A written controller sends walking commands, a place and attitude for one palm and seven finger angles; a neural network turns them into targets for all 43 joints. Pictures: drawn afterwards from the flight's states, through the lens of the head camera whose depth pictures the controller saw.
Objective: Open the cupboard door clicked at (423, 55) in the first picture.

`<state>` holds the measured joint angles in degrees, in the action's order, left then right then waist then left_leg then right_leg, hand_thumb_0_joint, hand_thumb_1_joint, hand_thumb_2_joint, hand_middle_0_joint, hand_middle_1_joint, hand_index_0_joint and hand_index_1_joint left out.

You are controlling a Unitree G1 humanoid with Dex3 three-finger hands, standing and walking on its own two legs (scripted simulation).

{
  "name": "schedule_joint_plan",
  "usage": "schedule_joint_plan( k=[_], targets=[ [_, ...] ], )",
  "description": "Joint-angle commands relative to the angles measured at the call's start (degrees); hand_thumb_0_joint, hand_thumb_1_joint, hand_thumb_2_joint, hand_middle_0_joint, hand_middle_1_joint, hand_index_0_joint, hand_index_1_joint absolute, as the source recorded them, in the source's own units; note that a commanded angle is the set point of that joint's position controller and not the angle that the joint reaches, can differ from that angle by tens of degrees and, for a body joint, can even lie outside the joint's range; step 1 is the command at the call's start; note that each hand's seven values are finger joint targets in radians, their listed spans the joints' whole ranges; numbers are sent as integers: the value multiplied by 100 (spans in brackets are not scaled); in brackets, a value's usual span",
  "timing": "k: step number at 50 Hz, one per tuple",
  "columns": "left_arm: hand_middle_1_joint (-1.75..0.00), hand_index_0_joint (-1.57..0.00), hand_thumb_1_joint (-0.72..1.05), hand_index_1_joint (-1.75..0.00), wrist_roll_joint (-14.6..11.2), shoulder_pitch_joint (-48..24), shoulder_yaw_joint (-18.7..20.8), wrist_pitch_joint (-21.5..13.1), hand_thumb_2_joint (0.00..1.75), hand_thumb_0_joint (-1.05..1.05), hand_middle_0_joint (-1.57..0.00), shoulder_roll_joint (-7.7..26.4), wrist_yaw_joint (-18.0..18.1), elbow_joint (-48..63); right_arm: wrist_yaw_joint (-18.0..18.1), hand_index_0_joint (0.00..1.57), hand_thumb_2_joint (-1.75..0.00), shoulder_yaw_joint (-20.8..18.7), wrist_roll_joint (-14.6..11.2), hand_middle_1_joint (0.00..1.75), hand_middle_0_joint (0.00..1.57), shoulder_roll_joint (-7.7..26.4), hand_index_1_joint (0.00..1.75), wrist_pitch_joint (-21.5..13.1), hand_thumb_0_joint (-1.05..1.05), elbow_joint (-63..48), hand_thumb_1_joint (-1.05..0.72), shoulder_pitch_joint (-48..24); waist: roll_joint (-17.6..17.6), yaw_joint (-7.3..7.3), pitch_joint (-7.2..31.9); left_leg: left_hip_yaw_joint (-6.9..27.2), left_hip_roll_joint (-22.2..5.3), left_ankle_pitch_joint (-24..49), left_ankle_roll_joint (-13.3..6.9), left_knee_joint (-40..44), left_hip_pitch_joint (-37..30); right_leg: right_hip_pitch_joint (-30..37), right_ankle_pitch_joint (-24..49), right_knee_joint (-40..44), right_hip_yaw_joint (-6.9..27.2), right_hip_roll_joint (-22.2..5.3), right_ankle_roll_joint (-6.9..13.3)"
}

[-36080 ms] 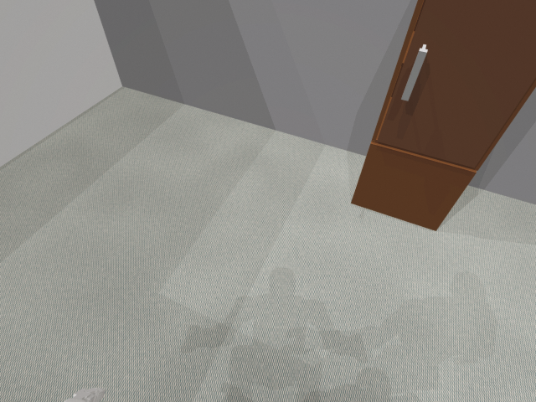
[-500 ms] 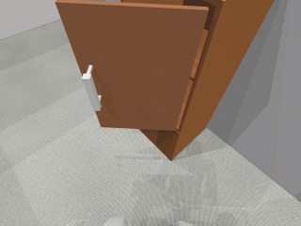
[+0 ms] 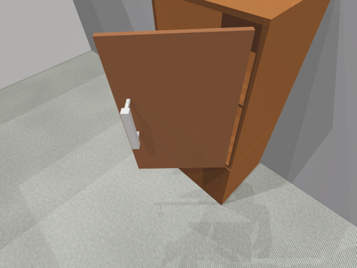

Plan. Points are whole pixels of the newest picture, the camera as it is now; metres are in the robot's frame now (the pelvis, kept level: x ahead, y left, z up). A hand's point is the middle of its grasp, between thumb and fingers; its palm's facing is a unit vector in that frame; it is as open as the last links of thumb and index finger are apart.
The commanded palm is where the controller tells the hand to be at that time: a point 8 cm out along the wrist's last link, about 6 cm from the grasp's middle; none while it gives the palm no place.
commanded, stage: come to a stop and stand still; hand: left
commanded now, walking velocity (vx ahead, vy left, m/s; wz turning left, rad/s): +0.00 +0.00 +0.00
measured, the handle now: (132, 124) +0.52 +0.19 -0.03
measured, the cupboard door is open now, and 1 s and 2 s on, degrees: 45 45 45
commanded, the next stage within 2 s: look again from close up in 1.10 s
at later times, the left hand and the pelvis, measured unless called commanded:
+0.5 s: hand out of the picture +0.06 +0.15 -0.16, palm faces +0.00 -0.97 -0.23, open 7.3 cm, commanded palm none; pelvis +0.03 -0.03 +0.00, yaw +0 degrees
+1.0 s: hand out of the picture +0.04 +0.12 -0.17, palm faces +0.03 -0.98 -0.21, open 7.3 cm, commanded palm none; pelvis +0.04 -0.06 +0.01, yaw +1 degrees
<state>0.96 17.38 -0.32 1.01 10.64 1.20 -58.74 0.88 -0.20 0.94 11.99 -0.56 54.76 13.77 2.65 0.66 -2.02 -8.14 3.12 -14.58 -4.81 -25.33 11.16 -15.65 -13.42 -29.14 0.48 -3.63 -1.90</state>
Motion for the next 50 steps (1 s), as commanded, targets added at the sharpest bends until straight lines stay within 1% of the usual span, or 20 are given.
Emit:
schedule_joint_plan(
  k=[1, 4, 6, 10, 11, 14, 17, 18, 20, 21, 22, 26, 29, 32, 35, 36, 40, 41, 45, 50],
  targets=[
    [-30, -20, 90, -30, 2, -52, 77, -161, 90, 0, -20, 596, 55, 191, 38, 20, -90, -59, 5, 30, 20, 572, 30, -149, 0, -64, -90, 178, -187, -75, 150, 1128, -995, 788, 148, 860, -97, 176, 456, 297, 258, -174, 381],
    [-30, -20, 90, -30, -17, -53, 67, -161, 90, 0, -20, 585, 67, 70, 56, 20, -90, -22, 1, 30, 20, 563, 30, -161, 0, 134, -90, 248, -217, -65, 185, 1056, -997, 1062, 171, 813, -197, 273, 524, 311, 248, -211, 367],
    [-30, -20, 90, -30, -8, -98, 63, -160, 90, 0, -20, 578, 74, 20, 56, 20, -90, -12, -1, 30, 20, 519, 30, -154, 0, 237, -90, 262, -234, -58, 17, 1056, -980, 957, 171, 834, -101, 284, 511, 380, 265, -213, 373],
    [-30, -20, 90, -30, -25, -114, 54, -157, 90, 0, -20, 532, 78, -79, 64, 20, -90, 20, -3, 30, 20, 478, 30, -163, 0, 434, -90, 336, -215, -50, 1, 1039, -971, 749, 191, 886, -69, 360, 449, 432, 277, -230, 383],
    [-30, -20, 90, -30, -19, -126, 52, -165, 90, 0, -20, 548, 82, -83, 62, 20, -90, 19, -3, 30, 20, 450, 30, -163, 0, 471, -90, 325, -235, -35, -100, 1021, -957, 794, 188, 854, -44, 349, 536, 460, 280, -246, 391],
    [-30, -20, 90, -30, -32, -137, 51, -180, 90, 0, -20, 520, 82, -131, 65, 20, -90, 33, -1, 30, 20, 400, 30, -164, 0, 572, -90, 392, -266, -44, -52, 974, -944, 711, 208, 834, -43, 405, 581, 505, 315, -263, 413],
    [-30, -20, 90, -30, -31, -150, 53, -197, 90, 0, -20, 510, 90, -144, 74, 20, -90, 40, -7, 30, 20, 363, 30, -172, 0, 655, -90, 447, -324, -52, -41, 945, -949, 918, 219, 772, -85, 458, 811, 511, 313, -273, 421],
    [-30, -20, 90, -30, -35, -134, 54, -203, 90, 0, -20, 494, 89, -158, 78, 20, -90, 37, -4, 30, 20, 351, 30, -180, 0, 677, -90, 456, -238, -49, 33, 937, -942, 985, 225, 758, -139, 485, 866, 511, 329, -274, 427],
    [-30, -20, 90, -30, -36, -126, 58, -217, 90, 0, -20, 495, 92, -180, 84, 20, -90, 32, -9, 30, 20, 327, 30, -187, 0, 714, -90, 477, -311, -54, 107, 910, -948, 1104, 231, 701, -236, 516, 1014, 512, 327, -284, 432],
    [-30, -20, 90, -30, -33, -133, 57, -224, 90, 0, -20, 505, 98, -176, 87, 20, -90, 29, -12, 30, 20, 309, 30, -183, 0, 736, -90, 479, -348, -60, 83, 898, -953, 1165, 233, 671, -250, 523, 1119, 519, 327, -279, 438],
    [-30, -20, 90, -30, -37, -145, 54, -227, 90, 0, -20, 493, 99, -189, 87, 20, -90, 34, -14, 30, 20, 302, 30, -181, 0, 763, -90, 481, -265, -59, 44, 874, -951, 1126, 246, 683, -220, 519, 1119, 539, 329, -298, 443],
    [-30, -20, 90, -30, -31, -112, 50, -234, 90, 0, -20, 479, 101, -216, 90, 20, -90, 24, -15, 30, 20, 251, 30, -156, 0, 810, -90, 458, -359, -68, -90, 853, -948, 973, 261, 675, -229, 434, 1105, 617, 361, -279, 454],
    [-30, -20, 90, -30, -37, -70, 51, -260, 90, 0, -20, 491, 105, -235, 96, 20, -90, 21, -18, 30, 20, 258, 30, -165, 0, 843, -90, 478, -391, -82, 98, 818, -950, 1084, 279, 622, -344, 537, 1351, 614, 405, -301, 468],
    [-30, -20, 90, -30, -35, -42, 50, -274, 90, 0, -20, 494, 106, -264, 100, 20, -90, 12, -16, 30, 20, 262, 30, -153, 0, 862, -90, 428, -337, -88, 52, 789, -946, 1112, 301, 588, -382, 521, 1522, 640, 419, -306, 481],
    [-30, -20, 90, -30, -42, -17, 46, -275, 90, 0, -20, 493, 100, -288, 105, 20, -90, 14, -18, 30, 20, 269, 30, -150, 0, 876, -90, 402, -295, -86, 63, 773, -956, 1005, 315, 606, -396, 526, 1440, 694, 439, -303, 486],
    [-30, -20, 90, -30, -31, -33, 45, -275, 90, 0, -20, 502, 103, -294, 106, 20, -90, 12, -23, 30, 20, 239, 30, -139, 0, 876, -90, 394, -357, -91, -21, 779, -960, 1007, 314, 615, -369, 508, 1451, 710, 426, -282, 487],
    [-30, -20, 90, -30, -44, 28, 45, -288, 90, 0, -20, 511, 99, -314, 114, 20, -90, 15, -21, 30, 20, 278, 30, -151, 0, 891, -90, 384, -294, -80, 117, 766, -961, 1069, 329, 588, -437, 609, 1596, 724, 455, -302, 499],
    [-30, -20, 90, -30, -34, 25, 53, -290, 90, 0, -20, 507, 103, -316, 116, 20, -90, 3, -20, 30, 20, 241, 30, -143, 0, 903, -90, 363, -339, -76, 32, 739, -969, 1044, 332, 586, -420, 581, 1603, 744, 421, -291, 496],
    [-30, -20, 90, -30, -41, 67, 54, -301, 90, 0, -20, 516, 100, -330, 124, 20, -90, 6, -18, 30, 20, 275, 30, -150, 0, 903, -90, 359, -278, -66, 127, 736, -968, 1087, 347, 570, -451, 657, 1728, 760, 444, -318, 503],
    [-30, -20, 90, -30, -42, 59, 70, -315, 90, 0, -20, 543, 105, -336, 132, 20, -90, -4, -20, 30, 20, 275, 30, -141, 0, 921, -90, 360, -349, -67, 91, 728, -972, 1081, 369, 559, -428, 723, 1896, 779, 428, -323, 509]
  ],
)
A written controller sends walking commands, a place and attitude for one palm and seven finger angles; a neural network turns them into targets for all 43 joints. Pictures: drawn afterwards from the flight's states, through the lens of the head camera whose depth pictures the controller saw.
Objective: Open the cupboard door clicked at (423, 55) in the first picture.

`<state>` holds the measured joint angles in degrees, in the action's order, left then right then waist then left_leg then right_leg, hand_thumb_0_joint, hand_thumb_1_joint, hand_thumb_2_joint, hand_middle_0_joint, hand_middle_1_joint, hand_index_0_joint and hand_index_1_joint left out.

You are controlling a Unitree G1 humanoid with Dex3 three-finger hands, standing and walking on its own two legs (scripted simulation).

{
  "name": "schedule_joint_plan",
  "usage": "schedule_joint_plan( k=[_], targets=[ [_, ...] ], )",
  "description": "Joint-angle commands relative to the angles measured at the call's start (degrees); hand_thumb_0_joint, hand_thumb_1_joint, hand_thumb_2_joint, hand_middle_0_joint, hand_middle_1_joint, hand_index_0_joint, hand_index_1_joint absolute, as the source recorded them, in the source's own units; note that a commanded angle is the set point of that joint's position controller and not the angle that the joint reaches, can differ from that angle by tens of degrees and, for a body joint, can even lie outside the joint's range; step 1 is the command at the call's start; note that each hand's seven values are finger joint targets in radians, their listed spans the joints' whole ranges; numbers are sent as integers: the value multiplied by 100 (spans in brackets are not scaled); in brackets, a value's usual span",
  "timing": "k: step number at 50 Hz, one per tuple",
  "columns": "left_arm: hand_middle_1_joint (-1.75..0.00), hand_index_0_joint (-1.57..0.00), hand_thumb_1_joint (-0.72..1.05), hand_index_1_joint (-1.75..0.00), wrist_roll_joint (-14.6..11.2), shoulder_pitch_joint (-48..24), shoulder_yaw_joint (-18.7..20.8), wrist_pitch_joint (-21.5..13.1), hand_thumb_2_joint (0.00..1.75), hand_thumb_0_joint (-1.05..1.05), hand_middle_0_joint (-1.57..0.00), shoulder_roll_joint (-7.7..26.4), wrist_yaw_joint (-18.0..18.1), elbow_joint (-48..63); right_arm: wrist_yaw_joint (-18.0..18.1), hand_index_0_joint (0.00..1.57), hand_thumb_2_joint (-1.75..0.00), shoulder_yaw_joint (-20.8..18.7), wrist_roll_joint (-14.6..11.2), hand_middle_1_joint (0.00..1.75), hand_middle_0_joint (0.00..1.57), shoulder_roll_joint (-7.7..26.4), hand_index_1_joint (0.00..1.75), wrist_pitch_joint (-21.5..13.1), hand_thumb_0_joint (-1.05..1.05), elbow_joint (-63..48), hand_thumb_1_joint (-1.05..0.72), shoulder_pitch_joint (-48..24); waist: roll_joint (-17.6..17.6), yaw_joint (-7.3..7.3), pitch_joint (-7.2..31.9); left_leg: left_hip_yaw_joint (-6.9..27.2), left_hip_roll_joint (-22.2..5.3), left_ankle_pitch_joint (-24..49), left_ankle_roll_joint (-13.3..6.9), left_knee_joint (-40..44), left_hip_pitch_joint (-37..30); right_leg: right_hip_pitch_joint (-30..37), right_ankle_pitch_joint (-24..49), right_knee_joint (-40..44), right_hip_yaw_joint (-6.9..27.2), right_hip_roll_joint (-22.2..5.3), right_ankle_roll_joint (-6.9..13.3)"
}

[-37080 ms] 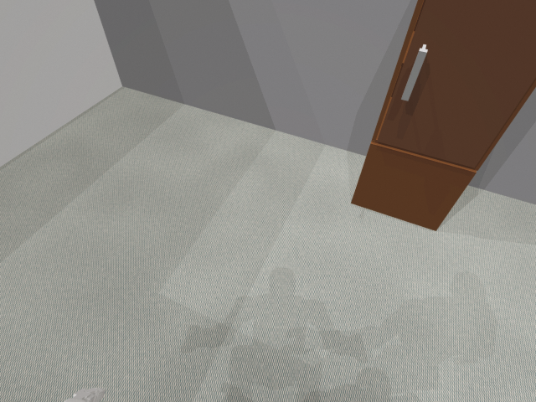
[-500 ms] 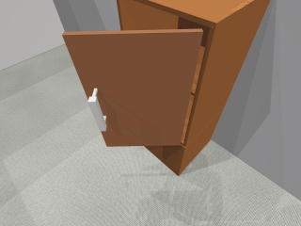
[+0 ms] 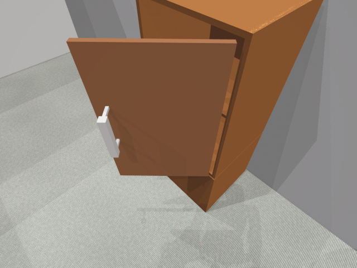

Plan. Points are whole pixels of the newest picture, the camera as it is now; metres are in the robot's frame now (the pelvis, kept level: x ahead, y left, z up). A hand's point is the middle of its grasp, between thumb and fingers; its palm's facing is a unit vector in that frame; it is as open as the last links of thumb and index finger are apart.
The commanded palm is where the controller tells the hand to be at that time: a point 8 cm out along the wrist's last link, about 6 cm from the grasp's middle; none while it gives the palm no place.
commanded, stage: come to a stop and stand still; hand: left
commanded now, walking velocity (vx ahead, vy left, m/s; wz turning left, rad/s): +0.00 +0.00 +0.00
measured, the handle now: (111, 132) +0.49 +0.24 -0.03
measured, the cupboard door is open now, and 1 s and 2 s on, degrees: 45 45 45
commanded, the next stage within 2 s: look again from close up in 0.10 s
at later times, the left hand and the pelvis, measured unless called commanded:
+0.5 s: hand out of the picture +0.01 +0.17 -0.17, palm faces +0.02 -0.98 -0.21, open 7.4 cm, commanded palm none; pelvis +0.00 -0.01 +0.00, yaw +0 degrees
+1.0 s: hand out of the picture +0.01 +0.21 -0.17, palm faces +0.03 -0.96 -0.27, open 7.4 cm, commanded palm none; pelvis -0.02 +0.01 -0.01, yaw +2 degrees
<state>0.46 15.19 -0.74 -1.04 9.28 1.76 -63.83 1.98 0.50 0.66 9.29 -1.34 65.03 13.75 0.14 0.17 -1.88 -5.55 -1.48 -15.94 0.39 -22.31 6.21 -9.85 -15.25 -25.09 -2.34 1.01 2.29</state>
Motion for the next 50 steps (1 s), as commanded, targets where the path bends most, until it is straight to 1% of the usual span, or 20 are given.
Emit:
schedule_joint_plan(
  k=[1, 9, 11, 14, 16, 19, 23, 26, 30, 38, 40, 41, 42, 43, 44, 46, 47, 48, 49, 50],
  targets=[
    [-30, -20, 90, -30, 15, 294, 111, -101, 90, 0, -20, 654, 50, 182, 26, 20, -90, -74, 3, 30, 20, 507, 30, -59, 0, -99, -90, 358, -83, -9, -44, 467, -510, 1184, -152, 280, 106, 87, 2021, 399, 694, -770, 87],
    [-30, -20, 90, -30, 0, 279, 125, -105, 90, 0, -20, 675, 46, 205, 29, 20, -90, -73, 14, 30, 20, 535, 30, -63, 0, -80, -90, 391, -24, -4, 55, 478, -521, 1158, -141, 302, 80, 152, 1924, 435, 716, -769, 95],
    [-30, -20, 90, -30, 13, 260, 129, -105, 90, 0, -20, 689, 48, 224, 29, 20, -90, -73, 9, 30, 20, 511, 30, -62, 0, -79, -90, 398, -77, 2, -61, 481, -520, 1153, -145, 323, 140, 143, 1944, 460, 683, -764, 90],
    [-30, -20, 90, -30, 1, 259, 133, -108, 90, 0, -20, 706, 47, 214, 26, 20, -90, -74, 11, 30, 20, 528, 30, -58, 0, -63, -90, 419, -94, 7, -35, 486, -510, 1045, -132, 329, 164, 167, 1833, 484, 689, -777, 86],
    [-30, -20, 90, -30, 12, 273, 131, -101, 90, 0, -20, 673, 46, 217, 27, 20, -90, -81, 13, 30, 20, 484, 30, -47, 0, -61, -90, 404, -131, 13, -196, 476, -498, 959, -138, 339, 205, 68, 1712, 547, 688, -765, 76],
    [-30, -20, 90, -30, -3, 246, 134, -108, 90, 0, -20, 711, 44, 230, 20, 20, -90, -74, 21, 30, 20, 532, 30, -52, 0, -54, -90, 443, -41, 0, -18, 500, -505, 997, -131, 335, 152, 133, 1682, 524, 707, -771, 92],
    [-30, -20, 90, -30, -2, 247, 144, -118, 90, 0, -20, 725, 44, 241, 24, 20, -90, -84, 16, 30, 20, 540, 30, -67, 0, -51, -90, 459, -12, 0, 39, 502, -521, 1095, -137, 330, 136, 189, 1790, 503, 700, -764, 91],
    [-30, -20, 90, -30, 8, 234, 144, -111, 90, 0, -20, 680, 42, 239, 31, 20, -90, -90, 15, 30, 20, 518, 30, -67, 0, -48, -90, 446, -32, 3, -80, 515, -539, 1103, -147, 370, 139, 98, 1694, 506, 675, -739, 95],
    [-30, -20, 90, -30, 2, 238, 142, -112, 90, 0, -20, 704, 36, 216, 28, 20, -90, -86, 14, 30, 20, 558, 30, -80, 0, -46, -90, 441, 18, 8, -5, 523, -545, 1104, -151, 380, 133, 122, 1620, 505, 698, -750, 98],
    [-30, -20, 90, -30, 8, 237, 138, -108, 90, 0, -20, 706, 35, 201, 24, 20, -90, -80, 12, 30, 20, 555, 30, -76, 0, -35, -90, 437, -23, 13, -96, 546, -537, 1035, -157, 419, 178, 89, 1487, 546, 672, -756, 82],
    [-30, -20, 90, -30, 6, 178, 165, -123, 90, 0, -20, 827, 37, 251, 27, 20, -90, -119, 8, 30, 20, 686, 30, -78, 0, -87, -90, 349, -14, 14, -57, 578, -551, 1174, -162, 420, 147, 67, 1690, 518, 721, -791, 106],
    [-30, -20, 90, -30, 114, 139, 144, -196, 90, 0, -20, 1733, 69, 608, -6, 20, -90, -237, 40, 30, 20, 1357, 30, -99, 0, -763, -90, -4, 200, -116, -499, 722, -293, 2034, -194, 179, 388, -57, 2488, 153, 473, -688, 19],
    [-30, -20, 90, -30, 42, 353, 311, -206, 90, 0, -20, 1378, 111, 652, 7, 20, -90, -352, 33, 30, 20, 1148, 30, -218, 0, -830, -90, 95, 245, 36, 532, 656, -416, 1855, -258, -380, 307, 310, 2378, -143, 664, -864, 78],
    [-30, -20, 90, -30, 25, 304, 310, -244, 90, 0, -20, 1387, 100, 672, 31, 20, -90, -378, 26, 30, 20, 1103, 30, -226, 0, -834, -90, 135, 237, -35, 1153, 667, -348, 1737, -294, -557, 197, 630, 2980, -226, 764, -979, 195],
    [-30, -20, 90, -30, 22, 321, 304, -247, 90, 0, -20, 1248, 97, 711, 43, 20, -90, -375, 16, 30, 20, 988, 30, -193, 0, -862, -90, 196, 35, -44, 1210, 633, -318, 1332, -269, -612, 319, 684, 2919, -165, 823, -1060, 258],
    [-30, -20, 90, -30, 45, 266, 288, -221, 90, 0, -20, 1226, 94, 768, 7, 20, -90, -357, 40, 30, 20, 951, 30, -94, 0, -945, -90, 127, -536, -49, 679, 533, -198, 746, -263, -623, 671, 513, 2843, 10, 935, -1123, 304],
    [-30, -20, 90, -30, 44, 158, 310, -207, 90, 0, -20, 1277, 91, 798, -7, 20, -90, -391, 30, 30, 20, 1022, 30, -56, 0, -967, -90, 59, -564, -94, 370, 550, -192, 542, -256, -604, 709, 221, 2335, 143, 948, -1141, 318],
    [-30, -20, 90, -30, 47, 10, 318, -192, 90, 0, -20, 1346, 82, 863, -18, 20, -90, -413, 29, 30, 20, 1109, 30, -37, 0, -997, -90, 14, -436, -140, 158, 595, -230, 558, -259, -522, 651, -84, 1767, 229, 939, -1086, 318],
    [-30, -20, 90, -30, 46, -103, 320, -179, 90, 0, -20, 1367, 71, 909, -26, 20, -90, -420, 39, 30, 20, 1172, 30, -35, 0, -1014, -90, -38, -263, -142, -13, 645, -294, 695, -277, -412, 601, -283, 1433, 253, 867, -988, 280],
    [-30, -20, 90, -30, 46, -164, 323, -172, 90, 0, -20, 1390, 61, 935, -32, 20, -90, -415, 47, 30, 20, 1251, 30, -44, 0, -1024, -90, -95, -149, -127, -4, 699, -364, 862, -298, -331, 561, -316, 1267, 230, 803, -897, 236]
  ],
)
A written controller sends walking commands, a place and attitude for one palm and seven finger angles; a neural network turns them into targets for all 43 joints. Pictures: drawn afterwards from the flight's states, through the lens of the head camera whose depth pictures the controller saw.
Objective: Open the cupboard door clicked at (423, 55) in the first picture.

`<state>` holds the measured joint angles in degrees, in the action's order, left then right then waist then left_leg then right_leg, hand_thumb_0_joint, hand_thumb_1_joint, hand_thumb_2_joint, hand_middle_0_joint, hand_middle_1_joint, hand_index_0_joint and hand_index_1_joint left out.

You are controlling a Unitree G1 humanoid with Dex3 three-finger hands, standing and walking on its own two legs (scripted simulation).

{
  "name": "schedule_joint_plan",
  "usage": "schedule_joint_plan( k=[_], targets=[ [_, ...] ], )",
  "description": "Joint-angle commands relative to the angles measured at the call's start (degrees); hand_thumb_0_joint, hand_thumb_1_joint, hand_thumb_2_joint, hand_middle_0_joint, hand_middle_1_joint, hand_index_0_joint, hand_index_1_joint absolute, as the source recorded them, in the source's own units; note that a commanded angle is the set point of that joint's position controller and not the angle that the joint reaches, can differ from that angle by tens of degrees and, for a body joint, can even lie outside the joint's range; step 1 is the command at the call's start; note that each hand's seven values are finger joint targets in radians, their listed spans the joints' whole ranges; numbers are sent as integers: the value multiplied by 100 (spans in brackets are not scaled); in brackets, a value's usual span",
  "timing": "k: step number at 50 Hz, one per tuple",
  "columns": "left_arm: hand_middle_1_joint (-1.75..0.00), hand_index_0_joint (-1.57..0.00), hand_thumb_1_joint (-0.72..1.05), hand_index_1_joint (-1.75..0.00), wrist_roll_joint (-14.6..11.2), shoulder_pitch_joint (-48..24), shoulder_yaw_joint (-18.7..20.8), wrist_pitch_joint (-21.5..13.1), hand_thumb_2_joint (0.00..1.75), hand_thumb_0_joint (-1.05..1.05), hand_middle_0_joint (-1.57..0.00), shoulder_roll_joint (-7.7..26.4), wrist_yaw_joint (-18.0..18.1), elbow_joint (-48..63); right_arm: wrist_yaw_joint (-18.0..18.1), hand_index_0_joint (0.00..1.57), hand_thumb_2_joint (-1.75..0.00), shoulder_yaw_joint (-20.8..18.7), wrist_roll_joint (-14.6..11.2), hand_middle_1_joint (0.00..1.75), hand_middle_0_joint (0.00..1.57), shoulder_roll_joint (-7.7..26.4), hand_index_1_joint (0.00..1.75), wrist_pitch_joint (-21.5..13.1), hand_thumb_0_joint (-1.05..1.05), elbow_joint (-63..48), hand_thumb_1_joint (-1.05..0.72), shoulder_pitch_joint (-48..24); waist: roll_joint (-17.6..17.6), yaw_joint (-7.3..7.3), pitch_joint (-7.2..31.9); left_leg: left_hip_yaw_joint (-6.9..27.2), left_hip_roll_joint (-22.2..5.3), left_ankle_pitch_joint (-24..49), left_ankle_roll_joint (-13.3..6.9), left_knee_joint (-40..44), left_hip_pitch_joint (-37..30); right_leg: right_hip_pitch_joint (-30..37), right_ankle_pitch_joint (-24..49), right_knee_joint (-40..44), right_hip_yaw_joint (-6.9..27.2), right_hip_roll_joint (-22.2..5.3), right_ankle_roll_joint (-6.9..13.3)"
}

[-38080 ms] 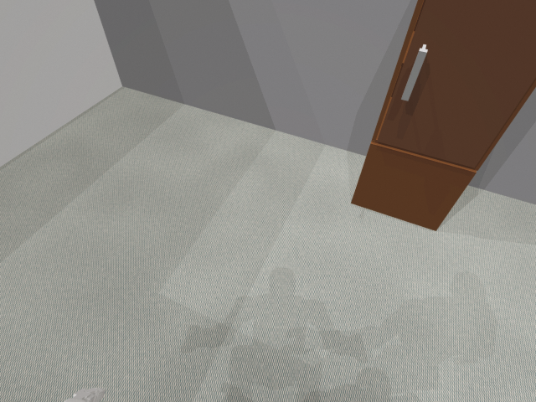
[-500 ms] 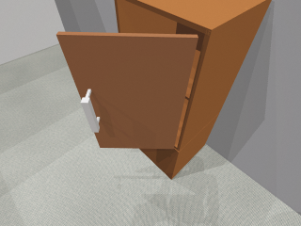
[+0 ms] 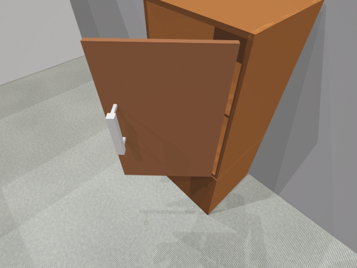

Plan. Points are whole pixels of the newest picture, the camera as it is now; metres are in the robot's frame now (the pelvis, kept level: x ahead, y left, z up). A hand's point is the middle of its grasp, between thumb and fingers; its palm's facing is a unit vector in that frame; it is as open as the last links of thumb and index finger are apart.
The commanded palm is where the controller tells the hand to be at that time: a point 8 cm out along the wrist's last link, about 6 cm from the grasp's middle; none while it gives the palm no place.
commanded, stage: come to a stop and stand still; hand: left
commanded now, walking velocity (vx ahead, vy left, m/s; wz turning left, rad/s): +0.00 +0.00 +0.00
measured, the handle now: (118, 130) +0.52 +0.22 -0.03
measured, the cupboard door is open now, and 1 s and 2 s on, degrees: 45 45 45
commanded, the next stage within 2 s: look again from close up in 0.72 s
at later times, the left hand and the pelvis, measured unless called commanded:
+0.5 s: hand out of the picture +0.02 +0.27 -0.16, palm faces -0.02 -0.95 -0.30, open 7.4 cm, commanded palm none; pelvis -0.04 +0.04 +0.01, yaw +0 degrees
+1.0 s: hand out of the picture -0.01 +0.26 -0.17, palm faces -0.04 -0.97 -0.26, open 7.4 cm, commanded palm none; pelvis -0.04 +0.04 +0.01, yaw -1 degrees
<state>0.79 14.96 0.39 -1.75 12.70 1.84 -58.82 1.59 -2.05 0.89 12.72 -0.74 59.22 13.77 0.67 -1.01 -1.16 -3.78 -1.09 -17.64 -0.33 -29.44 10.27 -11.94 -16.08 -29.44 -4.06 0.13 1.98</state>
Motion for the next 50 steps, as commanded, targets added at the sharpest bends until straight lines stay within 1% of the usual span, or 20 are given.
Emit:
schedule_joint_plan(
  k=[1, 5, 6, 9, 10, 12, 15, 21, 25, 29, 30, 34, 35, 36, 37, 39, 42, 44, 46, 50],
  targets=[
    [-30, -20, 90, -30, 21, -136, 183, -80, 90, 0, -20, 1016, 42, 444, -14, 20, -90, -127, 31, 30, 20, 888, 30, -109, 0, -446, -90, -148, -198, 41, -59, 529, -436, 1205, -251, 469, 107, -48, 1346, 655, 917, -733, 222],
    [-30, -20, 90, -30, 4, -328, 189, -56, 90, 0, -20, 1221, -10, 453, -42, 20, -90, -116, 32, 30, 20, 1198, 30, -127, 0, -495, -90, -445, -36, 77, -107, 657, -513, 932, -270, 755, 194, -53, 706, 772, 875, -683, 125],
    [-30, -20, 90, -30, 16, -332, 166, -42, 90, 0, -20, 1191, -21, 461, -59, 20, -90, -85, 35, 30, 20, 1166, 30, -129, 0, -489, -90, -459, -76, 98, -121, 652, -530, 882, -283, 825, 199, -26, 629, 819, 851, -672, 109],
    [-30, -20, 90, -30, 13, -457, 153, -15, 90, 0, -20, 1326, -57, 437, -83, 20, -90, -76, 40, 30, 20, 1340, 30, -123, 0, -478, -90, -587, 6, 88, -202, 722, -532, 360, -267, 1068, 309, -103, 184, 923, 846, -661, 56],
    [-30, -20, 90, -30, 17, -471, 153, -12, 90, 0, -20, 1340, -66, 442, -88, 20, -90, -72, 40, 30, 20, 1381, 30, -130, 0, -486, -90, -622, 67, 93, -188, 749, -546, 315, -270, 1131, 313, -85, 221, 925, 839, -656, 53],
    [-30, -20, 90, -30, 27, -481, 142, -8, 90, 0, -20, 1368, -72, 425, -105, 20, -90, -66, 35, 30, 20, 1424, 30, -141, 0, -467, -90, -642, -1, 111, -60, 792, -572, 236, -276, 1229, 308, 38, 266, 927, 793, -660, 22],
    [-30, -20, 90, -30, 27, -511, 128, -4, 90, 0, -20, 1423, -86, 372, -115, 20, -90, -59, 31, 30, 20, 1516, 30, -149, 0, -432, -90, -707, 23, 112, -31, 857, -598, 151, -269, 1355, 306, 60, 338, 926, 758, -675, 0],
    [-30, -20, 90, -30, 34, -473, 100, 4, 90, 0, -20, 1431, -85, 258, -133, 20, -90, -46, 6, 30, 20, 1519, 30, -146, 0, -295, -90, -694, -55, 124, -21, 869, -618, 152, -259, 1453, 270, 131, 417, 1008, 699, -727, -38],
    [-30, -20, 90, -30, 34, -412, 80, 19, 90, 0, -20, 1413, -81, 143, -133, 20, -90, -49, 2, 30, 20, 1550, 30, -130, 0, -170, -90, -668, 3, 117, -148, 929, -620, -150, -241, 1591, 365, 99, 326, 1035, 717, -729, -44],
    [-30, -20, 90, -30, 41, -321, 68, 33, 90, 0, -20, 1372, -71, 43, -134, 20, -90, -50, -13, 30, 20, 1519, 30, -123, 0, -68, -90, -608, -17, 122, -103, 957, -645, -282, -239, 1667, 372, 168, 358, 1021, 673, -735, -64],
    [-30, -20, 90, -30, 43, -303, 68, 28, 90, 0, -20, 1356, -69, 12, -133, 20, -90, -56, -17, 30, 20, 1502, 30, -121, 0, -35, -90, -598, -77, 123, -136, 934, -640, -256, -236, 1659, 360, 139, 368, 1036, 686, -743, -67],
    [-30, -20, 90, -30, 43, -229, 62, 28, 90, 0, -20, 1292, -55, -62, -125, 20, -90, -57, -24, 30, 20, 1435, 30, -128, 0, 62, -90, -521, -9, 112, -13, 919, -639, -96, -227, 1643, 255, 209, 467, 1037, 677, -763, -67],
    [-30, -20, 90, -30, 41, -223, 57, 29, 90, 0, -20, 1287, -55, -89, -123, 20, -90, -53, -27, 30, 20, 1431, 30, -127, 0, 97, -90, -529, -44, 116, -55, 902, -644, -76, -224, 1640, 249, 191, 484, 1049, 665, -771, -73],
    [-30, -20, 90, -30, 44, -208, 58, 27, 90, 0, -20, 1266, -50, -86, -118, 20, -90, -52, -29, 30, 20, 1393, 30, -126, 0, 101, -90, -502, -129, 114, -52, 896, -646, 82, -228, 1612, 197, 194, 563, 1051, 669, -761, -65],
    [-30, -20, 90, -30, 43, -214, 50, 27, 90, 0, -20, 1245, -44, -113, -113, 20, -90, -47, -28, 30, 20, 1401, 30, -137, 0, 134, -90, -496, -81, 110, -10, 883, -646, 236, -224, 1592, 155, 212, 654, 1027, 676, -774, -65],
    [-30, -20, 90, -30, 40, -198, 49, 29, 90, 0, -20, 1239, -41, -141, -108, 20, -90, -50, -34, 30, 20, 1384, 30, -135, 0, 164, -90, -515, 2, 112, -53, 869, -653, 202, -215, 1610, 143, 190, 630, 1050, 668, -782, -77],
    [-30, -20, 90, -30, 48, -193, 45, 31, 90, 0, -20, 1197, -30, -157, -103, 20, -90, -48, -43, 30, 20, 1342, 30, -131, 0, 194, -90, -501, -136, 111, -82, 856, -647, 325, -212, 1595, 122, 203, 690, 1071, 687, -780, -82],
    [-30, -20, 90, -30, 45, -182, 51, 32, 90, 0, -20, 1196, -32, -180, -104, 20, -90, -50, -38, 30, 20, 1346, 30, -128, 0, 216, -90, -533, -51, 111, -55, 851, -639, 231, -200, 1609, 86, 194, 622, 1094, 681, -787, -88],
    [-30, -20, 90, -30, 52, -215, 53, 38, 90, 0, -20, 1200, -30, -176, -106, 20, -90, -50, -39, 30, 20, 1319, 30, -110, 0, 219, -90, -535, -91, 111, -213, 861, -642, 154, -202, 1644, 165, 136, 573, 1129, 698, -773, -86],
    [-30, -20, 90, -30, 50, -232, 58, 31, 90, 0, -20, 1197, -33, -179, -106, 20, -90, -55, -33, 30, 20, 1344, 30, -126, 0, 219, -90, -569, 17, 104, -43, 858, -646, 250, -184, 1651, 48, 202, 667, 1109, 689, -784, -86]
  ],
)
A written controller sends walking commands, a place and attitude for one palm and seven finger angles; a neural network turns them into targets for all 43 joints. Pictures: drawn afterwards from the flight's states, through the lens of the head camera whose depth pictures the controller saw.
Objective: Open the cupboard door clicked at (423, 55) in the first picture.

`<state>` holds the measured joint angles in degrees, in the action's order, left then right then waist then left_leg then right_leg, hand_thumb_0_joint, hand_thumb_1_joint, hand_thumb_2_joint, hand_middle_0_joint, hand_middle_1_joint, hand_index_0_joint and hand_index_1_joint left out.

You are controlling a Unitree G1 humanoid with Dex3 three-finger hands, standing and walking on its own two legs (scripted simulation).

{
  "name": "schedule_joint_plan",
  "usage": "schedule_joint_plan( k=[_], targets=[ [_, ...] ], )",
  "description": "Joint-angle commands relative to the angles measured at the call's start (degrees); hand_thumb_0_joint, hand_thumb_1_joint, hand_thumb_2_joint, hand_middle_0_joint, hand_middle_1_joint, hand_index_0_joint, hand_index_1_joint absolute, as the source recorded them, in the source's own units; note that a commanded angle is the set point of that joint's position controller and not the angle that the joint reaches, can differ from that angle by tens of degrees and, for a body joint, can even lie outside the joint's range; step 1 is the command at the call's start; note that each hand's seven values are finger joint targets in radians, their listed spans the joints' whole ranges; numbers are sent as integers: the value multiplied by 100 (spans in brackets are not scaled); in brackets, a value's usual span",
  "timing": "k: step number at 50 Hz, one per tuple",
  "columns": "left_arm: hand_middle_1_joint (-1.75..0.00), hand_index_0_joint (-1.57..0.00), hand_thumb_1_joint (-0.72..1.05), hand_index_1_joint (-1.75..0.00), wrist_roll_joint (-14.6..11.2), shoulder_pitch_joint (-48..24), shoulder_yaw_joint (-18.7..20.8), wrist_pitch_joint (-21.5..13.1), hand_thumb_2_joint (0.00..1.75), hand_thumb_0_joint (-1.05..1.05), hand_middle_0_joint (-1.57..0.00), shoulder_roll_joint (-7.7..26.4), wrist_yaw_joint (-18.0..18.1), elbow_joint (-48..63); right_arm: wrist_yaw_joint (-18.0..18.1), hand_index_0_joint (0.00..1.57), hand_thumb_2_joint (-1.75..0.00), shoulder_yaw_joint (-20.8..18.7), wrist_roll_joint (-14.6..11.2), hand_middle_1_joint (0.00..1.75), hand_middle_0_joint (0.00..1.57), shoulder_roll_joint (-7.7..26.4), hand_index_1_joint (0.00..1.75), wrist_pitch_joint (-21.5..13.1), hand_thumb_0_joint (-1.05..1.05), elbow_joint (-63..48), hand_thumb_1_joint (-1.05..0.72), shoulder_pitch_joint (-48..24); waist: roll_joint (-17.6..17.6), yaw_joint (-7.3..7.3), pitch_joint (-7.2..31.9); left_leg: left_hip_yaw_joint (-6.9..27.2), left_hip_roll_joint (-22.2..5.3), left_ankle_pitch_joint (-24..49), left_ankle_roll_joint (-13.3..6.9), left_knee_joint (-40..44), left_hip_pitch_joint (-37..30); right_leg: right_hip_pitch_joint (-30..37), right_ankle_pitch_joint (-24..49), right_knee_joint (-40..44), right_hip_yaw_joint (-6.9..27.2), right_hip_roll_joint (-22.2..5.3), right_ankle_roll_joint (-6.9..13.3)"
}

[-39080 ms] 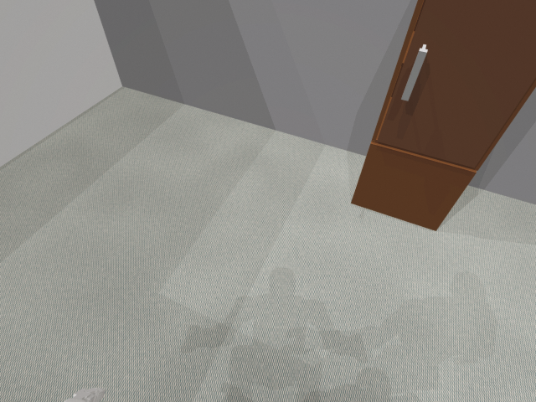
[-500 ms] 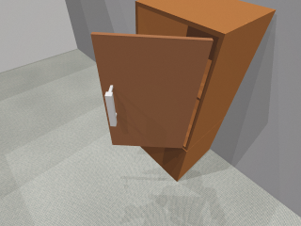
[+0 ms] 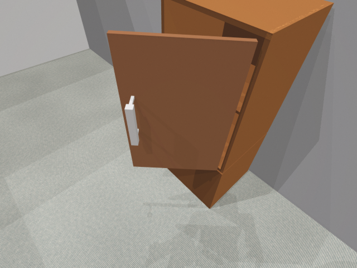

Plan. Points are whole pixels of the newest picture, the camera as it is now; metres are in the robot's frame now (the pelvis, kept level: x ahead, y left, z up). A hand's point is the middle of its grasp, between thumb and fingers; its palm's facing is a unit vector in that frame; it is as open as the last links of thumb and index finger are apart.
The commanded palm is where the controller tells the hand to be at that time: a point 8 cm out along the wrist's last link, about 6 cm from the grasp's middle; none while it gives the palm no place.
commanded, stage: look again from close up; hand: left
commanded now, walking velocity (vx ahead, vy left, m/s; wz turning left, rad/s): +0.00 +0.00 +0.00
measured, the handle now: (133, 121) +0.55 +0.18 -0.03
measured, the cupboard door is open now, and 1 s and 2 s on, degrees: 45 45 45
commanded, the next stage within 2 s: raise the hand with hooked fingers in 0.36 s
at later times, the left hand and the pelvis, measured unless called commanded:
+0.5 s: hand out of the picture +0.08 +0.22 -0.16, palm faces +0.06 -0.96 -0.28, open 7.4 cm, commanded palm +0.10 +0.27 -0.08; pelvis +0.01 -0.01 +0.00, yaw +0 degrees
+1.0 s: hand (92, 243) +0.19 +0.21 -0.07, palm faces +0.08 -1.00 -0.06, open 9.3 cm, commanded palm +0.16 +0.27 -0.06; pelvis +0.00 -0.05 -0.12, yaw +2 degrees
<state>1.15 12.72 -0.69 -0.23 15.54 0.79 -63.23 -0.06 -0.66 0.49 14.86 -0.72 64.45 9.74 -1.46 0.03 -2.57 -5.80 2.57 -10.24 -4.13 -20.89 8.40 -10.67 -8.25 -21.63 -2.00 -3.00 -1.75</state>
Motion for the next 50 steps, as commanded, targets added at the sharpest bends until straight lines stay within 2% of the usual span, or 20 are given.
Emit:
schedule_joint_plan(
  k=[1, 9, 22, 23, 24, 25, 26, 27, 28, 30, 31, 32, 34, 36, 38, 39, 41, 42, 47, 50],
  targets=[
    [-30, -20, 90, -30, 19, -4, 172, -119, 90, 0, -20, 918, 75, 280, 60, 20, -90, -195, 2, 30, 20, 1109, 30, -128, 0, -312, -90, -170, 164, 15, 85, 1040, -1024, -405, 188, 779, 233, 93, -59, 339, 473, -465, 278],
    [-30, -20, 90, -30, 8, -161, 185, -147, 90, 0, -20, 991, 70, 312, 60, 20, -90, -182, 6, 30, 20, 1181, 30, -148, 0, -301, -90, -291, 136, 3, 194, 1000, -1017, 137, 210, 694, 53, 158, 162, 395, 514, -501, 289],
    [-30, -20, 90, -30, 2, -341, 192, -155, 90, 0, -20, 1164, 44, 337, 46, 20, -90, -166, 4, 30, 20, 1320, 30, -143, 0, -288, -90, -425, 143, 5, 229, 987, -1011, 194, 229, 741, -28, 256, 186, 545, 540, -531, 285],
    [-30, -20, 90, -30, 23, 266, 51, -194, 90, 0, -20, 473, 248, 229, 16, 20, -90, -43, -56, 30, 20, 775, 30, -195, 0, -610, -90, -147, 550, -7, 455, 575, -1153, 836, 347, -99, -62, 86, 483, -94, 432, -528, 203],
    [-32, -20, 88, -32, -821, -4090, 2510, -1354, 89, 0, -20, 2823, 203, 7886, 259, 20, -90, -221, -305, 30, 20, 1067, 30, -784, 0, -2530, -90, 11, 869, -411, 2422, 999, -207, 1281, 693, 154, -964, 568, 945, -444, -159, 282, 368],
    [-33, -20, 85, -33, -574, -829, 2049, -1196, 88, 0, -20, 2115, 164, 5997, 436, 20, -90, -200, -258, 30, 20, 1000, 30, -1185, 0, -2528, -90, -379, 1348, 270, 1827, 869, -495, 1645, 572, 65, -835, -73, -126, -684, -144, 213, 468],
    [-34, -21, 83, -34, -1029, 464, 1479, -814, 87, 0, -21, 828, 93, 5388, 360, 20, -90, -175, -240, 30, 20, 804, 30, -1308, 0, -2565, -90, -321, 1415, 33, 1060, 858, -473, 766, 758, 162, -212, -455, -682, -704, -393, 195, 432],
    [-36, -21, 81, -36, -1142, 100, 1391, -1002, 86, 0, -21, 386, -49, 5173, 298, 20, -90, -249, -284, 30, 20, 778, 30, -1377, 0, -2465, -90, -17, 679, -214, 290, 866, -403, 33, 616, -28, 243, -953, -571, -626, -393, 256, 351],
    [-37, -21, 78, -37, -1331, -99, 1502, -1434, 85, 0, -21, 422, -231, 5331, 278, 20, -90, -337, -216, 30, 20, 895, 30, -1462, 0, -2782, -90, -164, 522, -181, -196, 952, -323, -583, 562, -376, 891, -1294, -766, -755, -451, 266, 345],
    [-40, -21, 74, -40, -1563, 1189, 1678, -2253, 83, 0, -21, 86, -750, 4387, 202, 20, -90, -395, -141, 30, 20, 864, 30, -1568, 0, -2995, -90, -222, -484, 53, -79, 924, -240, -1264, 508, -1097, 1978, -2094, -1415, -1393, -560, 310, 339],
    [-42, -21, 71, -42, -1682, 1657, 1882, -2710, 82, 0, -21, 49, -1072, 4050, 131, 20, -90, -447, -172, 30, 20, 833, 30, -1634, 0, -3107, -90, -266, -492, 218, 95, 775, -164, -1248, 542, -1525, 2343, -2331, -1574, -1745, -508, 301, 377],
    [-43, -22, 69, -43, -1814, 1656, 1804, -3198, 81, 0, -22, -63, -1434, 4086, 67, 20, -90, -445, -152, 30, 20, 812, 30, -1706, 0, -3216, -90, -268, -670, 253, 448, 734, -135, -1267, 540, -1999, 2721, -2687, -1767, -2185, -455, 305, 368],
    [-47, -22, 64, -47, -2004, 1518, 1956, -4079, 79, 0, -22, 165, -2178, 4248, -32, 20, -90, -489, -155, 30, 20, 818, 30, -1908, 0, -3453, -90, -351, -408, 317, 954, 668, -106, -1313, 531, -2843, 3413, -3249, -1987, -2890, -204, 287, 389],
    [-50, -22, 60, -50, -2189, 1091, 2441, -4488, 77, 0, -22, 867, -2926, 4304, -76, 20, -90, -488, -184, 30, 20, 909, 30, -2073, 0, -3679, -90, -271, 96, 292, 1403, 714, -106, -1359, 508, -3439, 3872, -3526, -2119, -3372, 123, 254, 453],
    [-53, -22, 55, -53, -2604, 835, 2852, -4220, 75, 0, -22, 1294, -3379, 4858, 33, 20, -90, -469, -270, 30, 20, 965, 30, -2091, 0, -4073, -90, -283, 35, 338, 2102, 612, -117, -1364, 360, -3815, 4115, -3283, -2367, -3355, 518, 176, 376],
    [-54, -23, 53, -54, -2805, 659, 2847, -4041, 74, 0, -23, 1283, -3488, 5189, 110, 20, -90, -431, -322, 30, 20, 898, 30, -2101, 0, -4181, -90, -287, -32, 320, 2189, 594, -134, -1662, 314, -3916, 4275, -3248, -2968, -3151, 710, 158, 317],
    [-57, -23, 48, -57, -3004, -4, 2945, -3753, 72, 0, -23, 1543, -3479, 6282, 261, 20, -90, -368, -301, 30, 20, 906, 30, -2105, 0, -4274, -90, -152, 473, 224, 2412, 652, -208, -1357, 254, -4146, 4238, -3153, -2674, -3290, 779, 256, 332],
    [-58, -23, 46, -58, -2955, -16, 2985, -3621, 71, 0, -23, 1625, -3397, 6722, 303, 20, -90, -366, -286, 30, 20, 856, 30, -2092, 0, -4252, -90, -46, 669, 235, 2661, 666, -240, -1068, 223, -4191, 4066, -3006, -2285, -3309, 748, 269, 320],
    [-66, -24, 34, -66, -2578, 144, 2755, -3003, 66, 0, -24, 1393, -3070, 7224, 424, 20, -90, -396, -262, 30, 20, 726, 30, -2041, 0, -3838, -90, 95, 731, 19, 2819, 759, -322, -68, 197, -4361, 3814, -2933, -505, -3575, 457, 355, 269],
    [-70, -25, 27, -70, -2540, 432, 2907, -2633, 63, 0, -25, 1411, -3059, 6724, 443, 20, -90, -411, -302, 30, 20, 686, 30, -1931, 0, -3728, -90, 31, 544, 24, 2591, 772, -318, -112, 229, -4277, 4000, -2846, -488, -3444, 409, 312, 198]
  ],
)
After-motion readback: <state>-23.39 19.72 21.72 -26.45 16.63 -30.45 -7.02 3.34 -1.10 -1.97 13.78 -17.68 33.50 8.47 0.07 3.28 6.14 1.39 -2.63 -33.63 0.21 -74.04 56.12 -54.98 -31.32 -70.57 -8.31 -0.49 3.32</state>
